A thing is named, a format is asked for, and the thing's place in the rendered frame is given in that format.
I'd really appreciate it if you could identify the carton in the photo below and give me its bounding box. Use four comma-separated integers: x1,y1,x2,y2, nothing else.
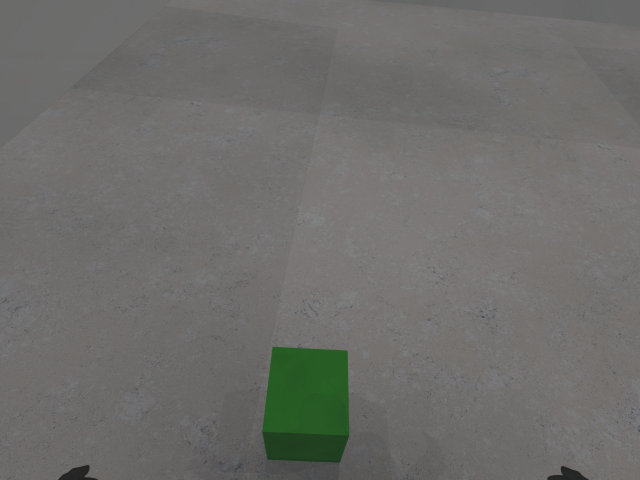
262,347,349,463

